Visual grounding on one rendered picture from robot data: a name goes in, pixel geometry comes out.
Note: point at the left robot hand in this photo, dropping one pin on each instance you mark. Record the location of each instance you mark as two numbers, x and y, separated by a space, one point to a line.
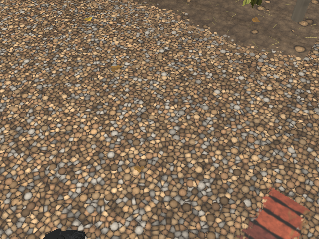
65 234

